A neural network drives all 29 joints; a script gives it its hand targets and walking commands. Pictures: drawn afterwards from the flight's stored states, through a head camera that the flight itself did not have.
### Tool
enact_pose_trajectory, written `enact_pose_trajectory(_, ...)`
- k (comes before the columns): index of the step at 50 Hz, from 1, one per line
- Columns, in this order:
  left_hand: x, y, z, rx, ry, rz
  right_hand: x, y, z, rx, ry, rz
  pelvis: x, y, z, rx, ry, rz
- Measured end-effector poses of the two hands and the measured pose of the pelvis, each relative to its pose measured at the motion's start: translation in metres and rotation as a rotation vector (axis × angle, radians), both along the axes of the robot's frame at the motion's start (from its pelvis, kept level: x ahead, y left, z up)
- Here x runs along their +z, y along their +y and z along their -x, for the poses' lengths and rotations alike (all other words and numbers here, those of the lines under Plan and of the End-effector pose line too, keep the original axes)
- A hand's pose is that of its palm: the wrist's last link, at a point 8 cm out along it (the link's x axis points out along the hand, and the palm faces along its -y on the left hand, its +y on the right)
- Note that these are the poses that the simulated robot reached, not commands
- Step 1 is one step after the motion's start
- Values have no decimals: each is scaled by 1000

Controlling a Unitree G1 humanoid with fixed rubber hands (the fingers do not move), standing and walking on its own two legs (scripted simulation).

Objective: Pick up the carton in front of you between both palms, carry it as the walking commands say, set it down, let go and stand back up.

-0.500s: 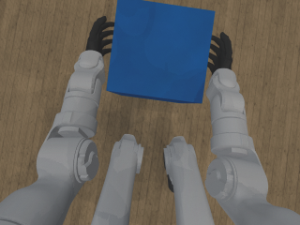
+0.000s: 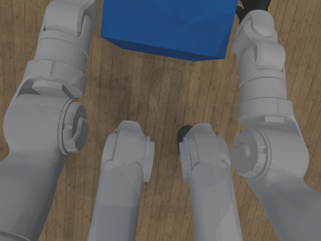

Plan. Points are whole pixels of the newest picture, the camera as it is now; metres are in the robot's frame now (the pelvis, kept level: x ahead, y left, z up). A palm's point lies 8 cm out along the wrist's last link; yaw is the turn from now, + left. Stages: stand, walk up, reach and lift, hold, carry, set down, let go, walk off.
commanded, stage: set down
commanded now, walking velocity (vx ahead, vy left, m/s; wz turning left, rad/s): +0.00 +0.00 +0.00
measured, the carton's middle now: (168, 4) +0.56 +0.02 -0.25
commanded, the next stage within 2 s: none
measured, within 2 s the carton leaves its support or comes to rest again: rests again in 0.34 s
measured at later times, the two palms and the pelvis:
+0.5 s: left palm out of the picture +0.55 +0.17 -0.19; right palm (242, 19) +0.53 -0.13 -0.20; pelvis +0.00 +0.00 -0.03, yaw +0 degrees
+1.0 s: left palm out of the picture +0.56 +0.18 -0.20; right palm (245, 16) +0.54 -0.14 -0.20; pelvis -0.01 +0.00 -0.04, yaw +0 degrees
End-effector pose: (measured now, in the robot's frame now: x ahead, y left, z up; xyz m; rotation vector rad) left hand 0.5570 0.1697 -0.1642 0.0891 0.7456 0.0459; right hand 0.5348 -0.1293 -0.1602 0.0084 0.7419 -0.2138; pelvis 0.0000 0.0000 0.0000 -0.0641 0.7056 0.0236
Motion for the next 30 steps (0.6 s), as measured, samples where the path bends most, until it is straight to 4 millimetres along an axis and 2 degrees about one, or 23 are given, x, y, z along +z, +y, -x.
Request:
enact_pose_trajectory(3,-11,-2,-4,-9,10,-9,-12,-2,-2,-8,9,-8,-8,2,-4,-10,-13,-4)
enact_pose_trajectory(7,-16,-4,-10,-10,5,-9,-21,-4,-5,-6,4,-8,-15,2,-8,-14,-20,-14)
enact_pose_trajectory(14,-20,-1,-6,7,10,-8,-25,-1,-6,8,8,-12,-23,-1,-8,-18,-38,-23)
enact_pose_trajectory(21,-30,2,4,1,35,-15,-34,1,3,26,32,-12,-30,-1,-3,-15,-82,-22)
enact_pose_trajectory(30,-31,4,3,-17,35,-2,-35,-1,3,50,23,-25,-36,1,5,-11,-133,-17)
